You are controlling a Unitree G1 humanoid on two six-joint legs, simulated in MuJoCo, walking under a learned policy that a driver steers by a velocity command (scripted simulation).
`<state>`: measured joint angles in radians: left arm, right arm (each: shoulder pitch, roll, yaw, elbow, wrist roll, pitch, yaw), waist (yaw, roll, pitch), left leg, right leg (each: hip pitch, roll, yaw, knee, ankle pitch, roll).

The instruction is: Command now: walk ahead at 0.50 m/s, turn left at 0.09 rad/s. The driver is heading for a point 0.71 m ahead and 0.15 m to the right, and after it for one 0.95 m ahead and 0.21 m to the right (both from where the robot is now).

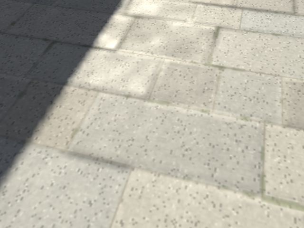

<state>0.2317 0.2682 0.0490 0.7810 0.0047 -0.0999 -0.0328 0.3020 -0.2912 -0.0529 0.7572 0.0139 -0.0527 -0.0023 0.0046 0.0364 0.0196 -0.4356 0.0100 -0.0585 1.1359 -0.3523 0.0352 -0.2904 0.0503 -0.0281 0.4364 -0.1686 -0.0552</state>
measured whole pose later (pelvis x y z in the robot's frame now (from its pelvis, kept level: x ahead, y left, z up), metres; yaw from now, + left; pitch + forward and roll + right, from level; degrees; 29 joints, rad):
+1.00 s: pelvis +0.53 -0.05 -0.01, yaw -22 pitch +1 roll +1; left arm 0.16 0.30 0.08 0.71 -0.02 -0.04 -0.04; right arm 0.23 -0.29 -0.06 0.82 0.02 -0.09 0.00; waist -0.01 0.00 0.07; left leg -0.29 0.05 0.01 1.18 -0.45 -0.01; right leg -0.43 0.06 -0.03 0.60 -0.19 -0.10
